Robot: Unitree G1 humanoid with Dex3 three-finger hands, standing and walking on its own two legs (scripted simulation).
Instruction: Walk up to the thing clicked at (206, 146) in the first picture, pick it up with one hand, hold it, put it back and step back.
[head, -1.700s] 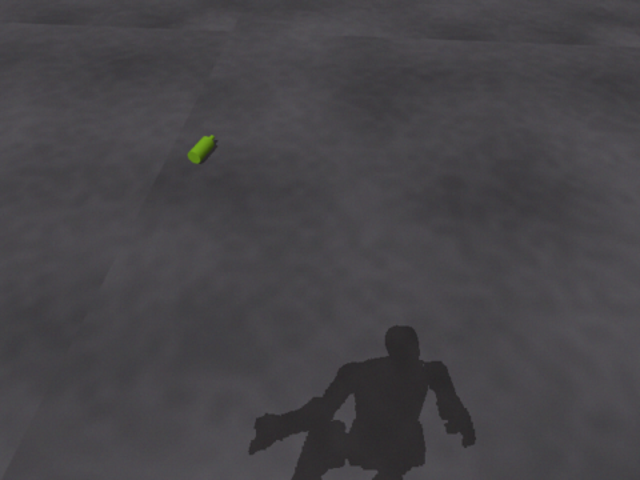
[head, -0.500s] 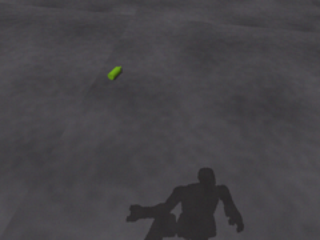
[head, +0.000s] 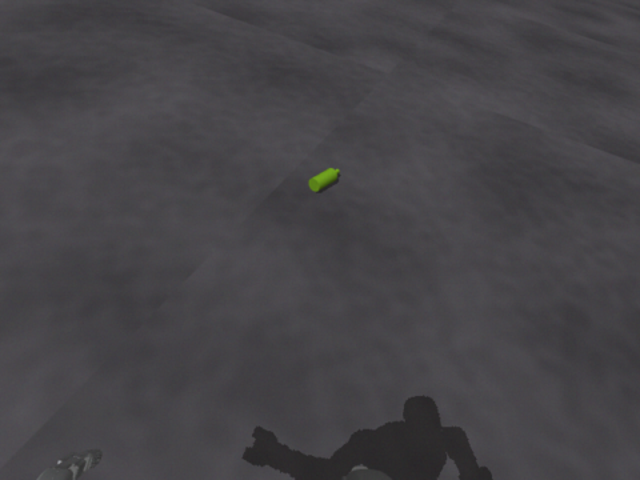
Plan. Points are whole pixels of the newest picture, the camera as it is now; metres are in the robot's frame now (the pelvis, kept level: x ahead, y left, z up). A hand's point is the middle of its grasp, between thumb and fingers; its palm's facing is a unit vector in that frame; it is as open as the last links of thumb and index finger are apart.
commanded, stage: walk up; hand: left
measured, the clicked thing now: (326, 177) +1.68 -0.22 -0.74
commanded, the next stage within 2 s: none
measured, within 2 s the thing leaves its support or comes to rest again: neither
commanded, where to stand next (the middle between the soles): +1.55 -0.61 m, yaw +47 degrees
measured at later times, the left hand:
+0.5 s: hand (169, 400) +0.28 +0.19 -0.14, palm faces +0.33 -0.88 -0.34, open 7.4 cm
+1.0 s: hand (225, 273) +0.55 +0.15 -0.17, palm faces +0.39 -0.86 -0.32, open 7.4 cm
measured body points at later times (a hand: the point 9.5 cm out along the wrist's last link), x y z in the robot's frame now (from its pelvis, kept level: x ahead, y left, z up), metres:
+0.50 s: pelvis +0.30 -0.10 -0.01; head +0.32 -0.08 +0.44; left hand +0.26 +0.24 -0.12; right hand +0.52 -0.37 -0.10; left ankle +0.35 +0.04 -0.70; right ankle +0.31 -0.20 -0.74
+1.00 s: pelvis +0.58 -0.16 -0.04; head +0.58 -0.11 +0.41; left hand +0.53 +0.19 -0.15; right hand +0.76 -0.47 -0.10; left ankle +0.47 +0.02 -0.74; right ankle +0.76 -0.28 -0.72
